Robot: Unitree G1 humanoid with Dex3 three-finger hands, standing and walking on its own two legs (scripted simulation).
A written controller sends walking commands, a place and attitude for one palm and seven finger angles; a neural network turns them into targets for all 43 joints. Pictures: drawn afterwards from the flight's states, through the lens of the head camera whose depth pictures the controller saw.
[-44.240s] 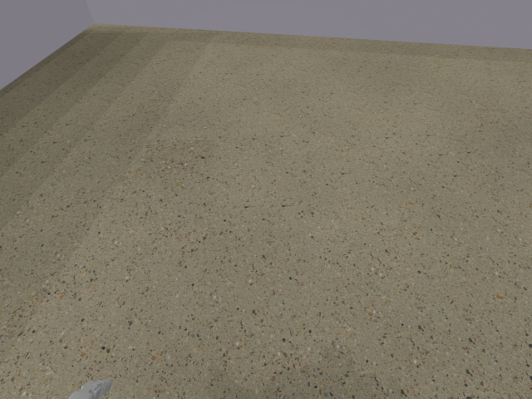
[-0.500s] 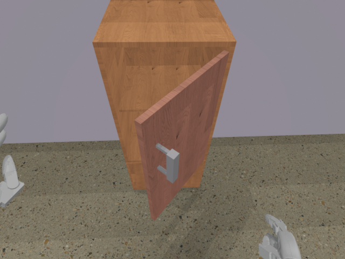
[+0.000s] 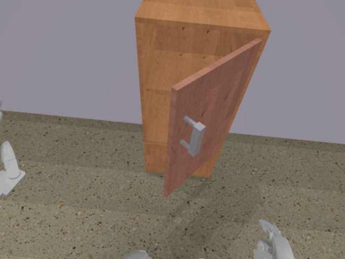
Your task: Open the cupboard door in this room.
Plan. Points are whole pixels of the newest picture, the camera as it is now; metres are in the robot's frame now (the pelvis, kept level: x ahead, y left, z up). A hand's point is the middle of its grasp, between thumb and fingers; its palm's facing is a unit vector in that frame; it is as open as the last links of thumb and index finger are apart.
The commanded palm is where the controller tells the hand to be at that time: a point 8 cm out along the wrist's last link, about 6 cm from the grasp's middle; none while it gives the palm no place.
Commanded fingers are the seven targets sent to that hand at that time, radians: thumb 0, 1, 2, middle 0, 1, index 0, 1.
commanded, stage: step back with the hand held close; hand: left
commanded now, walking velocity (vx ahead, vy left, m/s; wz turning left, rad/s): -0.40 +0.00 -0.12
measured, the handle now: (190, 136) +0.44 -0.02 +0.01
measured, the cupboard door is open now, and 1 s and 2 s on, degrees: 49 49 49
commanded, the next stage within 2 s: stop stepping back and stand still in 0.26 s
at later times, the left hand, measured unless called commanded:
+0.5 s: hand (30, 250) +0.10 +0.19 +0.18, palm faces +0.17 -0.82 -0.55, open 7.4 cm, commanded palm +0.03 +0.26 +0.19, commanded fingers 0.00 0.90 0.90 -0.20 -0.30 -0.20 -0.30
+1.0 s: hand out of the picture +0.04 +0.20 +0.20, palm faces +0.29 -0.81 -0.52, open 7.4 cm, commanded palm -0.01 +0.25 +0.19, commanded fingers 0.00 0.90 0.90 -0.20 -0.30 -0.20 -0.30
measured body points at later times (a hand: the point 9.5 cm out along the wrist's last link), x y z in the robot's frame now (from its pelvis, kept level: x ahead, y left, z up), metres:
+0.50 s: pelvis -0.15 -0.02 +0.00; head -0.08 -0.01 +0.45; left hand +0.09 +0.24 +0.21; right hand +0.02 -0.26 -0.07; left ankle +0.02 +0.10 -0.71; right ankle -0.26 -0.10 -0.73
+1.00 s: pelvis -0.20 -0.02 +0.01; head -0.20 -0.01 +0.46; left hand +0.02 +0.24 +0.23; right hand -0.07 -0.27 -0.06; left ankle -0.14 +0.07 -0.72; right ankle -0.22 -0.11 -0.72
